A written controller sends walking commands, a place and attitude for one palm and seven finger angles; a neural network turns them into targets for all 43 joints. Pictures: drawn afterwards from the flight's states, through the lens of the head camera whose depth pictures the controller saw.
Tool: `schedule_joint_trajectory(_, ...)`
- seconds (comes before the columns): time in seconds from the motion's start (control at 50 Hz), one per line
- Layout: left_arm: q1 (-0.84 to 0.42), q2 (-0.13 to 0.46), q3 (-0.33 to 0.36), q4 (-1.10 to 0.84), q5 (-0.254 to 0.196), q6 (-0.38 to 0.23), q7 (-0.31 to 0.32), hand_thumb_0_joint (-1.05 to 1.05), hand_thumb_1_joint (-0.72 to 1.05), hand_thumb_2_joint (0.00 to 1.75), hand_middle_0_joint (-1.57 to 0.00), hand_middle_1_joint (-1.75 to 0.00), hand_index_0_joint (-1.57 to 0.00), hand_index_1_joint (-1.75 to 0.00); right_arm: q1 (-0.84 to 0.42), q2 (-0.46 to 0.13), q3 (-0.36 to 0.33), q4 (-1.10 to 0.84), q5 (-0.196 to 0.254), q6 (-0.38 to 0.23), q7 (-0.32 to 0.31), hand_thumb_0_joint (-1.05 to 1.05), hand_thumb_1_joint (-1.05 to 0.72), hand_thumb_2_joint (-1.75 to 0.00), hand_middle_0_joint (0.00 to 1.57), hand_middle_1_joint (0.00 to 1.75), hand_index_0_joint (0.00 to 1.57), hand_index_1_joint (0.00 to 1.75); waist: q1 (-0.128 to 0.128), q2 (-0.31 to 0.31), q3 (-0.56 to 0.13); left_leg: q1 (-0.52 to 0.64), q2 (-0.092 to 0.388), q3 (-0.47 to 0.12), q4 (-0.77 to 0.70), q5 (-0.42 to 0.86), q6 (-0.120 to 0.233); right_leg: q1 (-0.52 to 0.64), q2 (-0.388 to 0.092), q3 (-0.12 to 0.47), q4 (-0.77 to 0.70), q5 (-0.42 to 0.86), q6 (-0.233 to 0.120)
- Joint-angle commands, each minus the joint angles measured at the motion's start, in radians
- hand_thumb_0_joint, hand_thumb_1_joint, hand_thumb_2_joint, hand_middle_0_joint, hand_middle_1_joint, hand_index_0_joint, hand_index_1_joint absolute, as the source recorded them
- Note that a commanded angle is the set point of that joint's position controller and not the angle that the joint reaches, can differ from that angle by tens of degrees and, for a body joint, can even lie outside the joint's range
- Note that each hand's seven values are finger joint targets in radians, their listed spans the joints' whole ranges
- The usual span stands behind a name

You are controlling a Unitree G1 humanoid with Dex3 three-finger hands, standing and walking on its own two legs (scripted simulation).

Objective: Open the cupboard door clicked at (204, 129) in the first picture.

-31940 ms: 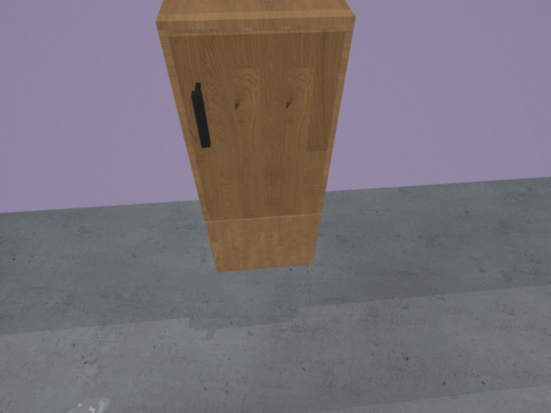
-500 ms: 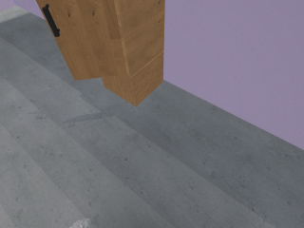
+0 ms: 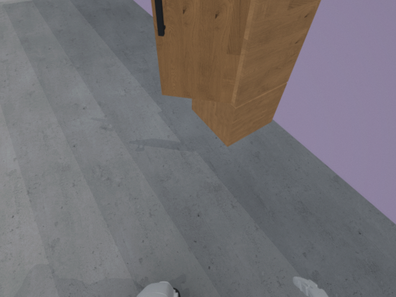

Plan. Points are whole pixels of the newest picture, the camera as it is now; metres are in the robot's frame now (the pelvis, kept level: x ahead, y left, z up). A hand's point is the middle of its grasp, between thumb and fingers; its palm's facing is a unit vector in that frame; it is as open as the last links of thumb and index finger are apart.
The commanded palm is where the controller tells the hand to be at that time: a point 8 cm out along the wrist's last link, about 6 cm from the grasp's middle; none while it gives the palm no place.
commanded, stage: take the last steps up to it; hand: left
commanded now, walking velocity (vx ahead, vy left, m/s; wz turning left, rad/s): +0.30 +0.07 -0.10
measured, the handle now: (161, 13) +1.01 +0.28 +0.04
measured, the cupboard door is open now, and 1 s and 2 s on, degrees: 47 47 47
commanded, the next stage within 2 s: come to a stop and stand still in 0.94 s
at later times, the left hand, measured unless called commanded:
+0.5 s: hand (133, 211) +0.31 +0.21 -0.14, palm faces -0.11 -0.98 -0.18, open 7.4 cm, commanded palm none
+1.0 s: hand (132, 211) +0.32 +0.22 -0.17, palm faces +0.00 -0.99 -0.16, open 7.2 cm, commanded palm none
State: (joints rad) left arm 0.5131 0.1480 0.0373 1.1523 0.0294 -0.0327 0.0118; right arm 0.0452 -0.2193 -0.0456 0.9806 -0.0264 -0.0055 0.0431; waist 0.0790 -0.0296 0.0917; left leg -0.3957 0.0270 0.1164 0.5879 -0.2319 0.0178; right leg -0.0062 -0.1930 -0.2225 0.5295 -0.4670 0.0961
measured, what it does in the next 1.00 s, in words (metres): walks ahead: right foot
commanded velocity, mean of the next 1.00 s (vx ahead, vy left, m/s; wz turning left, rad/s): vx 0.26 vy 0.05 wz -0.04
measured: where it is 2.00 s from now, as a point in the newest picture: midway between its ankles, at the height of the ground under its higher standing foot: (198, 258)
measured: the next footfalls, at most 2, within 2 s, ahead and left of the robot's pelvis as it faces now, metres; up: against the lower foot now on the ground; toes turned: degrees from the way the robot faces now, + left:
right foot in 0.62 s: +0.29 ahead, -0.07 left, +0.00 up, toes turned -12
left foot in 1.02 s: +0.43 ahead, +0.13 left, +0.00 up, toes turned -4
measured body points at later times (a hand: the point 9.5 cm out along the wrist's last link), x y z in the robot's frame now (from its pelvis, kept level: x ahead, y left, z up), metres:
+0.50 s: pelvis +0.16 +0.05 +0.02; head +0.18 +0.05 +0.47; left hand +0.31 +0.26 -0.12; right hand +0.03 -0.15 -0.13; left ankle +0.07 +0.11 -0.72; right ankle +0.23 -0.08 -0.68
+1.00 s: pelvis +0.33 +0.05 +0.01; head +0.36 +0.07 +0.46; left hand +0.32 +0.28 -0.15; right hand +0.38 -0.21 -0.12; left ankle +0.43 +0.15 -0.71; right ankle +0.25 -0.07 -0.72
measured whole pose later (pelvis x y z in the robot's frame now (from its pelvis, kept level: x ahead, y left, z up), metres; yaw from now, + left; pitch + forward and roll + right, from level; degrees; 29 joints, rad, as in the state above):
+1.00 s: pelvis +0.33 +0.05 +0.01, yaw -4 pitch -1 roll -1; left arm 0.33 0.16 0.04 1.11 0.02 -0.05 0.01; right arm 0.17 -0.20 -0.06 1.06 -0.03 -0.03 0.00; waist 0.03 -0.02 0.06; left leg -0.42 0.06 0.07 0.63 -0.25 -0.03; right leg -0.07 -0.03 -0.13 0.43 -0.34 0.01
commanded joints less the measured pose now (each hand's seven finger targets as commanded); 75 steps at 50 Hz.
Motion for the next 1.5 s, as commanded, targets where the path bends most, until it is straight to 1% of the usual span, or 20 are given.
schedule_joint_trajectory(0.0, -0.132, 0.084, 0.014, -0.144, -0.012, -0.016, 0.006, 0.00, 0.90, 0.90, -0.20, -0.30, -0.20, -0.30, 0.444, -0.270, -0.065, 0.067, 0.003, -0.019, -0.054, 0.00, -0.90, -0.90, 0.20, 0.30, 0.20, 0.30, -0.224, 0.263, -0.299, 0.630, 0.389, -0.485, -0.279, 0.071, 0.194, -0.616, 0.106, 0.157, 0.750, -0.160, -0.105)
schedule_joint_trajectory(0.06, -0.186, 0.070, 0.021, -0.120, -0.003, -0.002, -0.008, 0.00, 0.90, 0.90, -0.20, -0.30, -0.20, -0.30, 0.229, -0.126, -0.030, -0.002, 0.003, -0.034, -0.065, 0.00, -0.90, -0.90, 0.20, 0.30, 0.20, 0.30, -0.122, 0.099, -0.063, 0.269, 0.314, -0.322, -0.369, -0.045, 0.162, -0.628, 0.027, 0.216, 0.796, 0.074, -0.110)
schedule_joint_trajectory(0.14, -0.116, 0.040, 0.023, -0.099, 0.001, 0.019, -0.014, 0.00, 0.90, 0.90, -0.20, -0.30, -0.20, -0.30, 0.246, -0.055, -0.009, 0.019, 0.007, -0.063, -0.066, 0.00, -0.90, -0.90, 0.20, 0.30, 0.20, 0.30, -0.059, 0.124, -0.055, 0.238, 0.242, -0.172, -0.416, 0.143, 0.151, -0.579, 0.046, 0.202, 0.678, 0.188, -0.091)
schedule_joint_trajectory(0.48, -0.529, 0.036, 0.004, -0.268, -0.007, 0.013, -0.028, 0.00, 0.90, 0.90, -0.20, -0.30, -0.20, -0.30, 0.546, -0.032, 0.014, 0.164, -0.009, -0.068, -0.080, 0.00, -0.90, -0.90, 0.20, 0.30, 0.20, 0.30, -0.136, 0.082, 0.033, 0.475, 0.244, -0.084, -0.336, 0.612, 0.137, -0.610, 0.122, 0.127, 0.214, 0.239, -0.139)
schedule_joint_trajectory(0.54, -0.443, 0.057, 0.006, -0.250, -0.008, 0.001, -0.022, 0.00, 0.90, 0.90, -0.20, -0.30, -0.20, -0.30, 0.546, -0.040, 0.015, 0.187, -0.005, -0.061, -0.081, 0.00, -0.90, -0.90, 0.20, 0.30, 0.20, 0.30, -0.094, 0.090, -0.022, 0.466, 0.227, -0.057, -0.189, 0.874, 0.110, -0.411, 0.188, 0.077, 0.093, 0.175, -0.171)
schedule_joint_trajectory(0.56, -0.326, 0.070, 0.015, -0.214, -0.010, -0.007, -0.019, 0.00, 0.90, 0.90, -0.20, -0.30, -0.20, -0.30, 0.521, -0.051, 0.014, 0.184, 0.002, -0.061, -0.081, 0.00, -0.90, -0.90, 0.20, 0.30, 0.20, 0.30, -0.039, 0.087, -0.083, 0.436, 0.201, -0.035, -0.076, 0.913, 0.085, -0.257, 0.207, 0.069, 0.020, 0.237, -0.181)
schedule_joint_trajectory(0.58, -0.175, 0.108, 0.031, -0.165, -0.010, -0.017, -0.013, 0.00, 0.90, 0.90, -0.20, -0.30, -0.20, -0.30, 0.482, -0.052, 0.010, 0.172, 0.015, -0.065, -0.078, 0.00, -0.90, -0.90, 0.20, 0.30, 0.20, 0.30, 0.026, 0.075, -0.162, 0.279, 0.164, -0.009, 0.097, 0.808, 0.055, 0.015, 0.160, 0.126, -0.024, 0.361, -0.209)
schedule_joint_trajectory(0.6, -0.002, 0.198, 0.057, -0.116, -0.009, -0.028, 0.000, 0.00, 0.90, 0.90, -0.20, -0.30, -0.20, -0.30, 0.463, -0.024, 0.007, 0.142, 0.029, -0.072, -0.070, 0.00, -0.90, -0.90, 0.20, 0.30, 0.20, 0.30, 0.075, -0.054, -0.266, -0.001, 0.053, 0.058, 0.355, 0.386, 0.010, 0.301, -0.091, 0.440, -0.036, 0.580, -0.312)
schedule_joint_trajectory(0.62, 0.021, 0.253, 0.059, -0.095, -0.024, -0.023, 0.003, 0.00, 0.90, 0.90, -0.20, -0.30, -0.20, -0.30, 0.455, -0.006, 0.003, 0.122, 0.032, -0.069, -0.071, 0.00, -0.90, -0.90, 0.20, 0.30, 0.20, 0.30, 0.052, -0.116, -0.265, -0.161, -0.046, 0.018, 0.668, -0.369, -0.015, 0.314, -0.299, 0.682, -0.145, 0.755, -0.430)
schedule_joint_trajectory(0.64, -0.049, 0.217, 0.059, -0.117, -0.025, -0.020, 0.010, 0.00, 0.90, 0.90, -0.20, -0.30, -0.20, -0.30, 0.366, -0.009, -0.005, 0.098, 0.022, -0.054, -0.068, 0.00, -0.90, -0.90, 0.20, 0.30, 0.20, 0.30, 0.042, -0.063, -0.185, -0.206, 0.001, -0.106, 0.726, -0.333, -0.001, 0.168, -0.269, 0.664, -0.190, 0.667, -0.410)
schedule_joint_trajectory(0.68, -0.172, 0.117, 0.032, -0.137, -0.024, -0.029, 0.013, 0.00, 0.90, 0.90, -0.20, -0.30, -0.20, -0.30, 0.328, 0.044, -0.002, 0.092, 0.011, -0.039, -0.060, 0.00, -0.90, -0.90, 0.20, 0.30, 0.20, 0.30, -0.037, -0.020, -0.027, -0.203, 0.068, -0.137, 0.667, -0.155, -0.008, -0.074, -0.166, 0.453, -0.259, 0.568, -0.303)
schedule_joint_trajectory(0.76, -0.207, 0.048, 0.024, -0.138, -0.009, -0.053, 0.012, 0.00, 0.90, 0.90, -0.20, -0.30, -0.20, -0.30, 0.412, 0.100, -0.005, 0.128, -0.001, -0.008, -0.048, 0.00, -0.90, -0.90, 0.20, 0.30, 0.20, 0.30, -0.111, -0.082, -0.048, -0.076, 0.076, -0.079, 0.447, -0.052, -0.047, -0.222, -0.062, 0.241, -0.306, 0.566, -0.246)
schedule_joint_trajectory(0.9, -0.173, 0.131, 0.027, -0.084, -0.006, -0.046, 0.000, 0.00, 0.90, 0.90, -0.20, -0.30, -0.20, -0.30, 0.182, 0.053, -0.003, 0.054, 0.005, -0.025, -0.029, 0.00, -0.90, -0.90, 0.20, 0.30, 0.20, 0.30, -0.061, -0.122, -0.006, -0.035, 0.031, -0.030, 0.111, -0.032, -0.048, -0.160, -0.086, 0.252, -0.274, 0.548, -0.248)
schedule_joint_trajectory(0.98, -0.198, 0.144, 0.030, -0.077, -0.010, -0.023, 0.000, 0.00, 0.90, 0.90, -0.20, -0.30, -0.20, -0.30, 0.285, -0.014, -0.009, 0.085, 0.001, -0.044, -0.037, 0.00, -0.90, -0.90, 0.20, 0.30, 0.20, 0.30, -0.136, -0.029, -0.042, 0.295, -0.015, -0.003, -0.127, 0.066, -0.029, -0.268, -0.023, 0.193, -0.077, 0.443, -0.188)
schedule_joint_trajectory(1.02, -0.152, 0.057, 0.013, -0.108, -0.022, -0.018, -0.005, 0.00, 0.90, 0.90, -0.20, -0.30, -0.20, -0.30, 0.449, -0.186, -0.045, 0.101, -0.017, -0.046, -0.057, 0.00, -0.90, -0.90, 0.20, 0.30, 0.20, 0.30, -0.176, 0.332, -0.169, 0.521, 0.345, -0.423, -0.230, 0.296, 0.148, -0.499, 0.169, 0.057, 0.386, -0.111, -0.110)
schedule_joint_trajectory(1.04, -0.193, 0.078, 0.003, -0.118, -0.015, -0.003, 0.009, 0.00, 0.90, 0.90, -0.20, -0.30, -0.20, -0.30, 0.423, -0.173, -0.032, 0.090, -0.011, -0.033, -0.069, 0.00, -0.90, -0.90, 0.20, 0.30, 0.20, 0.30, -0.171, 0.303, -0.171, 0.386, 0.388, -0.461, -0.289, 0.295, 0.174, -0.470, 0.148, 0.168, 0.536, -0.179, -0.116)
schedule_joint_trajectory(1.1, -0.164, 0.040, -0.006, -0.068, -0.019, 0.022, 0.013, 0.00, 0.90, 0.90, -0.20, -0.30, -0.20, -0.30, 0.189, -0.081, 0.007, 0.024, -0.001, -0.033, -0.092, 0.00, -0.90, -0.90, 0.20, 0.30, 0.20, 0.30, -0.076, 0.114, -0.061, 0.158, 0.314, -0.276, -0.309, 0.462, 0.153, -0.367, 0.084, 0.246, 0.475, -0.023, -0.081)
schedule_joint_trajectory(1.14, -0.138, 0.058, -0.001, -0.058, -0.019, 0.047, 0.012, 0.00, 0.90, 0.90, -0.20, -0.30, -0.20, -0.30, 0.164, -0.085, 0.009, 0.033, 0.007, -0.028, -0.102, 0.00, -0.90, -0.90, 0.20, 0.30, 0.20, 0.30, -0.063, 0.102, -0.093, 0.181, 0.303, -0.201, -0.285, 0.623, 0.142, -0.332, 0.092, 0.232, 0.422, 0.017, -0.064)
schedule_joint_trajectory(1.3, -0.221, 0.096, 0.041, -0.163, -0.005, 0.099, 0.013, 0.00, 0.90, 0.90, -0.20, -0.30, -0.20, -0.30, 0.201, -0.120, -0.036, 0.024, 0.006, 0.004, -0.114, 0.00, -0.90, -0.90, 0.20, 0.30, 0.20, 0.30, -0.090, 0.119, -0.161, 0.276, 0.341, -0.191, -0.237, 0.664, 0.171, -0.494, 0.136, 0.256, 0.607, 0.040, -0.035)
schedule_joint_trajectory(1.48, -0.320, 0.078, 0.016, -0.207, -0.009, 0.082, 0.008, 0.00, 0.90, 0.90, -0.20, -0.30, -0.20, -0.30, 0.221, -0.131, -0.049, 0.032, -0.005, 0.017, -0.083, 0.00, -0.90, -0.90, 0.20, 0.30, 0.20, 0.30, -0.113, 0.239, -0.158, 0.226, 0.288, -0.216, -0.268, 0.295, 0.142, -0.326, 0.152, 0.172, 0.231, -0.004, -0.062)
